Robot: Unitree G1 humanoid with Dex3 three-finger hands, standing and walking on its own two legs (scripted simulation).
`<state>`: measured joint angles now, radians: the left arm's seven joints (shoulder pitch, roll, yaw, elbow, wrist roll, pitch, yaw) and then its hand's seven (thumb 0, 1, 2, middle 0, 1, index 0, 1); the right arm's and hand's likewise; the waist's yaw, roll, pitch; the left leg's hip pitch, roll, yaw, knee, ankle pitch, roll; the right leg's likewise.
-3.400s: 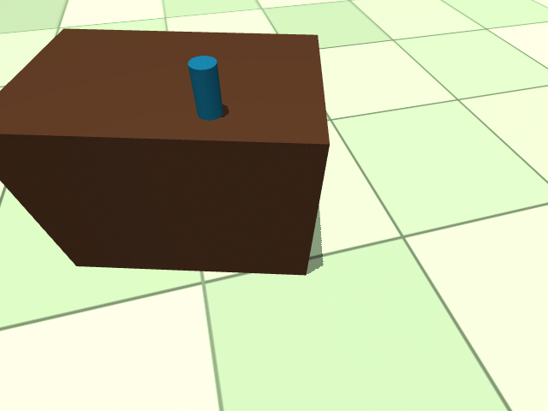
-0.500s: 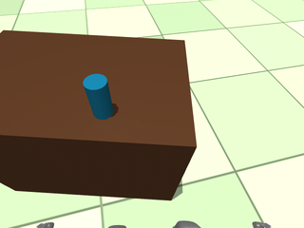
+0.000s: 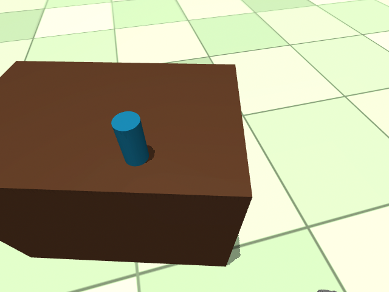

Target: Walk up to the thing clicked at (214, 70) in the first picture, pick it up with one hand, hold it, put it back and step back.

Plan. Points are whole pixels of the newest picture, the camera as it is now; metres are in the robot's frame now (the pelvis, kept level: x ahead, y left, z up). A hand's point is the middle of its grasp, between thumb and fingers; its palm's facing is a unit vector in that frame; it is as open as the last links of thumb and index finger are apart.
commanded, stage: walk up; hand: left
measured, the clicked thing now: (131, 140) +0.48 +0.19 -0.01
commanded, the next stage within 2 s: stand in 0.44 s
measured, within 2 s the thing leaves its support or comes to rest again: neither
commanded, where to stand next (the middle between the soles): +0.05 +0.00 m, yaw -1 degrees
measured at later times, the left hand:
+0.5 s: hand out of the picture +0.09 +0.25 -0.15, palm faces -0.02 -0.94 -0.34, open 7.4 cm
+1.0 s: hand out of the picture +0.09 +0.25 -0.15, palm faces -0.03 -0.94 -0.35, open 7.4 cm
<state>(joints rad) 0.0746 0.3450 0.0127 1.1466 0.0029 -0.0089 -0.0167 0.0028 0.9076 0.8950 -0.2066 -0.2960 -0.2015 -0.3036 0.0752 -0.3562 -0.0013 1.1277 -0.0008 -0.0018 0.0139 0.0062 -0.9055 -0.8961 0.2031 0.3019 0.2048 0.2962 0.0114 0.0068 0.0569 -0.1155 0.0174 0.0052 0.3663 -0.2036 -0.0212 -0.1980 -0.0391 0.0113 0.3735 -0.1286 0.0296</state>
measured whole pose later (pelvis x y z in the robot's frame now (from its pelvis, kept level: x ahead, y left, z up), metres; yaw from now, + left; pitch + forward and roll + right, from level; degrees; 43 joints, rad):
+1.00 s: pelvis +0.02 +0.00 +0.00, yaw +0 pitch -2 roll +0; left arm 0.10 0.35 0.00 1.14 0.01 -0.01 -0.01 0.00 0.91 0.89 -0.21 -0.30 -0.20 -0.30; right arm 0.11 -0.36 -0.01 1.13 -0.01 0.00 0.01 0.01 -0.91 -0.90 0.20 0.30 0.20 0.30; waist -0.01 0.00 0.05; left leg -0.09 0.03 0.00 0.34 -0.22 -0.03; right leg -0.17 -0.03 0.00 0.34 -0.14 0.02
